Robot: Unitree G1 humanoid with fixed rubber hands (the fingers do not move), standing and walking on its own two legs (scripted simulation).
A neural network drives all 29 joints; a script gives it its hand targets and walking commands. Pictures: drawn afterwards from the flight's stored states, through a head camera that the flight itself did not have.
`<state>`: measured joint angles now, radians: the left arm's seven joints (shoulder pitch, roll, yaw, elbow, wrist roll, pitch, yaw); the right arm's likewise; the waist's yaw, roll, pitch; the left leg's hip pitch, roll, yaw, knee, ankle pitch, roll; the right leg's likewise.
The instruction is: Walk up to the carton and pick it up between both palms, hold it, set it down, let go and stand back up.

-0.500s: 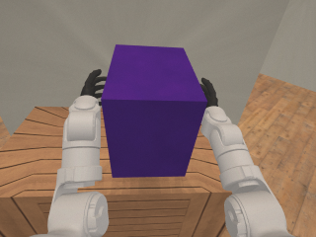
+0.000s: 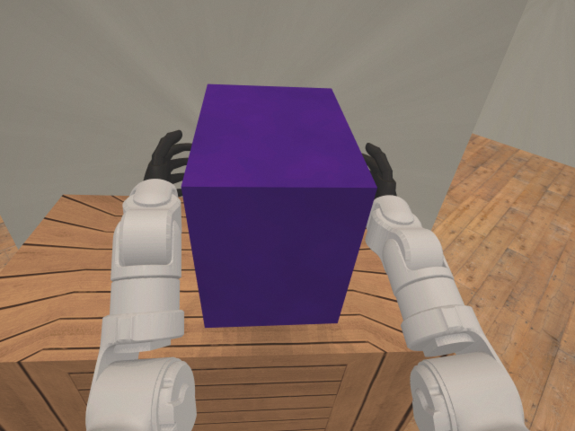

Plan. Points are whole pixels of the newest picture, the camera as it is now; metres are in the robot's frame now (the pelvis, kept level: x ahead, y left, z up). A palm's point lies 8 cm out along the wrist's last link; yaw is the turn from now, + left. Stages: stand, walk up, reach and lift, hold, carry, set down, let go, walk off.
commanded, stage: hold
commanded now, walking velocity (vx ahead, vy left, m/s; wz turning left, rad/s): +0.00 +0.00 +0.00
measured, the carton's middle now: (271, 201) +0.42 +0.00 +0.17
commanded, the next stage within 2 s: none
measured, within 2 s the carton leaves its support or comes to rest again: neither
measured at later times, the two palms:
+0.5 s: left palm (160, 187) +0.36 +0.15 +0.23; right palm (380, 200) +0.36 -0.14 +0.22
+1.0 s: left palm (162, 186) +0.36 +0.15 +0.23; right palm (382, 201) +0.36 -0.15 +0.22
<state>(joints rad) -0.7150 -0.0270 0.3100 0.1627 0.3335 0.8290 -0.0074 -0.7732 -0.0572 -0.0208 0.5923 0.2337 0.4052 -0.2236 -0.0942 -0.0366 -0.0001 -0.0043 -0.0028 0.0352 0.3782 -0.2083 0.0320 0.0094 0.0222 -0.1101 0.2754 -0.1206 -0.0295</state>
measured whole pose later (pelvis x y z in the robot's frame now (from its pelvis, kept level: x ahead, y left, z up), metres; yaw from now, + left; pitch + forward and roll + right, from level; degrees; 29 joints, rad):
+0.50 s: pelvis +0.00 +0.00 +0.00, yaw +0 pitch -10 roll -1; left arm -0.73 -0.03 0.33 0.18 0.34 0.83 -0.01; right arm -0.78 -0.05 -0.03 0.61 0.22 0.41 -0.22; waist -0.09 -0.03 0.00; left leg 0.00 0.00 0.04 0.37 -0.20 0.03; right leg 0.01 0.02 -0.11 0.28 -0.12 -0.03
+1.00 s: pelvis -0.01 +0.00 +0.00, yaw +0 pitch -10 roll -1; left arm -0.74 -0.03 0.32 0.21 0.34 0.81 -0.01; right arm -0.79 -0.05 -0.04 0.63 0.21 0.39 -0.22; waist -0.09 -0.03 0.00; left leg -0.01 0.00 0.04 0.38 -0.20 0.03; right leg 0.00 0.02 -0.11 0.28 -0.11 -0.03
